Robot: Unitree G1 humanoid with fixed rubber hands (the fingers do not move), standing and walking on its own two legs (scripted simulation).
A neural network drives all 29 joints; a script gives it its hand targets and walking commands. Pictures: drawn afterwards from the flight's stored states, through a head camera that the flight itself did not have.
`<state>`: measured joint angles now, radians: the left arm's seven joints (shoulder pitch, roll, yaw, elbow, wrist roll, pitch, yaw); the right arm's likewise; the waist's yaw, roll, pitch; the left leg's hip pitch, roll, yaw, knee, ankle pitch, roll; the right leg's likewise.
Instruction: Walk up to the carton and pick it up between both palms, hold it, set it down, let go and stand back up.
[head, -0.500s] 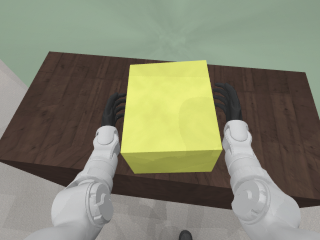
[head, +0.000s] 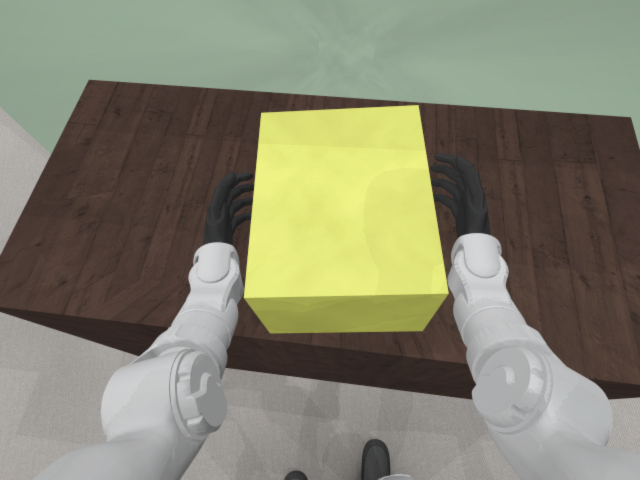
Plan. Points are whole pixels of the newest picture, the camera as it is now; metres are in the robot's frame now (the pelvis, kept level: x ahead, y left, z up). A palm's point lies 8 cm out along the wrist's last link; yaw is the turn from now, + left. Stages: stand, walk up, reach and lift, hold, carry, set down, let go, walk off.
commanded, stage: set down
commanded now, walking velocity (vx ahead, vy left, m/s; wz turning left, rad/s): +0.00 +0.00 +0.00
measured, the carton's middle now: (342, 222) +0.46 -0.02 -0.08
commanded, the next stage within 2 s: none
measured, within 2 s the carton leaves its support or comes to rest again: rests again in 0.14 s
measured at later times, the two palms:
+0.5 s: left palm (224, 238) +0.42 +0.14 -0.03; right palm (470, 227) +0.42 -0.18 -0.02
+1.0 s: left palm (225, 240) +0.42 +0.14 -0.03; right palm (469, 230) +0.41 -0.18 -0.02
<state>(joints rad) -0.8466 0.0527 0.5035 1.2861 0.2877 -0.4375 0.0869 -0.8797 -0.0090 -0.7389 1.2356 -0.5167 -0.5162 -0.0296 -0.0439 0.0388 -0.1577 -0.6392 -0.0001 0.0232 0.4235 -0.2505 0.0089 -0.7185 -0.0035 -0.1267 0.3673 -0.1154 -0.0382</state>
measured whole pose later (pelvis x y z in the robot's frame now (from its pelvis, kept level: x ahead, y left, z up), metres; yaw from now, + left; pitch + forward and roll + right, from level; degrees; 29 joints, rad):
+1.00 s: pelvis -0.01 +0.00 -0.01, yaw +0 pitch +28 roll +0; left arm -0.89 0.05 0.58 1.30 0.34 -0.50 0.08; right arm -0.91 -0.01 -0.79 1.24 -0.54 -0.54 -0.02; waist -0.04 0.03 -0.14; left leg -0.72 0.00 0.03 0.49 -0.26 0.01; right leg -0.81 -0.01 -0.12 0.44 -0.13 -0.04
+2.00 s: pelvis -0.03 +0.00 -0.03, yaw +0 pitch +32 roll +0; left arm -1.04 0.18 0.35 1.54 0.15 -0.48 0.09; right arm -1.02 -0.11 -0.49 1.45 -0.23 -0.48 -0.04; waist -0.06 0.01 -0.26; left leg -0.91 0.01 0.02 0.68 -0.33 0.00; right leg -0.99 -0.02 -0.13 0.61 -0.19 -0.05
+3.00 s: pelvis -0.05 -0.01 -0.03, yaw +0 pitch +32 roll +0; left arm -1.22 0.31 -0.17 1.53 -0.36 -0.27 0.05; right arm -1.18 -0.36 0.07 1.43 0.43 -0.21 0.01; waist -0.03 -0.01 -0.32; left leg -0.93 0.01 0.02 0.68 -0.30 -0.01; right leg -1.01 -0.01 -0.13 0.60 -0.15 -0.06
